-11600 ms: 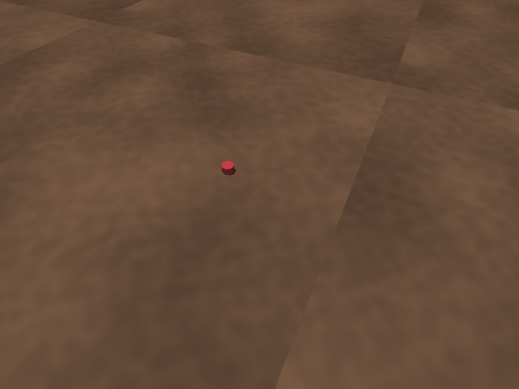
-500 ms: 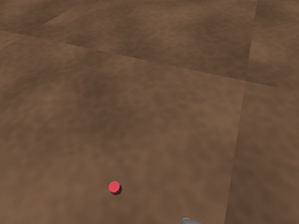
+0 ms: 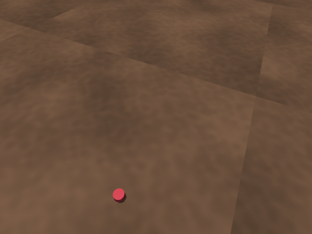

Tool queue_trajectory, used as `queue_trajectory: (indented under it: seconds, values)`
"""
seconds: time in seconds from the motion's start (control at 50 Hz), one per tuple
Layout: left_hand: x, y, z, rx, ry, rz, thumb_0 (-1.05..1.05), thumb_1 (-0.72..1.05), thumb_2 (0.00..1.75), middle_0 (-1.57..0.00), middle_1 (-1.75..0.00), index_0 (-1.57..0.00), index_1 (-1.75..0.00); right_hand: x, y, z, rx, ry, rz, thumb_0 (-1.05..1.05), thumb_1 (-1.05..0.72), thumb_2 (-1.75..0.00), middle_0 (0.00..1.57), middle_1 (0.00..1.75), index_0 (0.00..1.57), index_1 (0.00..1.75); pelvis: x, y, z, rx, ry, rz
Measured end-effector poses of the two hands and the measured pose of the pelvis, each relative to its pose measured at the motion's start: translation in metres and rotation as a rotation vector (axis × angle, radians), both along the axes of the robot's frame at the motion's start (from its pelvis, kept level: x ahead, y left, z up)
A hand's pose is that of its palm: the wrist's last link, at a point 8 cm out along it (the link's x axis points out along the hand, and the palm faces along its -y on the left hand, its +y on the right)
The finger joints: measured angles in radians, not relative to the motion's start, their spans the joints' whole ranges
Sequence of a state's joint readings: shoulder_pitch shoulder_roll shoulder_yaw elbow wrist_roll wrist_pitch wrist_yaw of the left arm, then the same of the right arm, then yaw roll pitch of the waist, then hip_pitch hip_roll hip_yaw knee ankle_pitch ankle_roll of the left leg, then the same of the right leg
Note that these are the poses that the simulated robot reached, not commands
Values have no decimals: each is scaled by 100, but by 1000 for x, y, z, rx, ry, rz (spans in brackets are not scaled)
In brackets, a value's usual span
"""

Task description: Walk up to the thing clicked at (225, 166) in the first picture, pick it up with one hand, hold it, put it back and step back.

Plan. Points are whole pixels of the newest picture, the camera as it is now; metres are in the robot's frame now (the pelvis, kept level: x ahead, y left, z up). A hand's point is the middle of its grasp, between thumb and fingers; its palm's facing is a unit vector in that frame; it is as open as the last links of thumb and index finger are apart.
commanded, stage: walk up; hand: left
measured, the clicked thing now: (119, 195) +0.49 +0.21 -0.74
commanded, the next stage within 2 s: stand in 0.14 s
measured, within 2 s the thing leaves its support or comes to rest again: neither
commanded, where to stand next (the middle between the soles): +0.07 -0.01 m, yaw -3 degrees
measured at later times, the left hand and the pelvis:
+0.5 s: hand out of the picture +0.14 +0.26 -0.14, palm faces -0.05 -0.94 -0.33, open 7.4 cm; pelvis +0.03 +0.01 +0.02, yaw -2 degrees
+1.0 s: hand out of the picture +0.13 +0.26 -0.14, palm faces -0.06 -0.94 -0.34, open 7.4 cm; pelvis +0.04 +0.01 +0.02, yaw -2 degrees
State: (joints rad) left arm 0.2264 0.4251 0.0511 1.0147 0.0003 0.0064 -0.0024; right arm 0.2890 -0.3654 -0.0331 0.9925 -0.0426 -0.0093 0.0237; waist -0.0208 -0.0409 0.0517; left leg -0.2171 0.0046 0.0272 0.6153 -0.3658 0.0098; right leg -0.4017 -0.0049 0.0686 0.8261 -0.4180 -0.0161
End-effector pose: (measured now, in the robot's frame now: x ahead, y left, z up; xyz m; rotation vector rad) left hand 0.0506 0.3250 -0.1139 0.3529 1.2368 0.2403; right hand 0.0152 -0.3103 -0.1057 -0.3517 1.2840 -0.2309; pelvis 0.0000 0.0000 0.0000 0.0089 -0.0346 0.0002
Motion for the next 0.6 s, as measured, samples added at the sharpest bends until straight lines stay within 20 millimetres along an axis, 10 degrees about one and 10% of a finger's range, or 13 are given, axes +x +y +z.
queue_trajectory:
  seconds: [0.28, 0.6]
  values:
    - [43, -28, 1, -48, -40, -66, 1, 90, 90, -21, -30, -21, -30, 83, 4, 0, 16, -163, 17, 1, -90, -90, 20, 30, 20, 30, 16, 3, 3, -15, -26, -21]
    - [89, -16, 18, -61, -94, -75, 1, 90, 90, -20, -30, -20, -30, 104, 30, 13, 53, -150, 10, 1, -90, -90, 20, 30, 20, 30, 32, 15, 19, -8, -15, -36]
